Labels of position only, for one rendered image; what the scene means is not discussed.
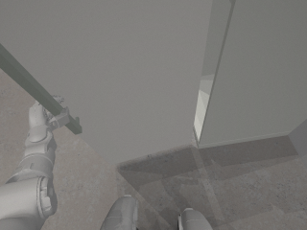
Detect left robot hand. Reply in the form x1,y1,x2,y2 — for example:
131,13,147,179
29,95,70,131

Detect robot left forearm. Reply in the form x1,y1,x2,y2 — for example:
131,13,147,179
3,125,57,185

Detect robot left shin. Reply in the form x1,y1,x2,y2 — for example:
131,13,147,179
124,195,137,230

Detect fridge door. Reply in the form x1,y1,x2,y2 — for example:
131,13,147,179
0,0,213,165

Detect handle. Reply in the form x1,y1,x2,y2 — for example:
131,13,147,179
0,43,83,135

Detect robot left thigh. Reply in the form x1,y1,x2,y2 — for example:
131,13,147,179
100,196,139,230

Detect left robot upper arm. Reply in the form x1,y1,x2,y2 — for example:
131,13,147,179
0,175,58,230

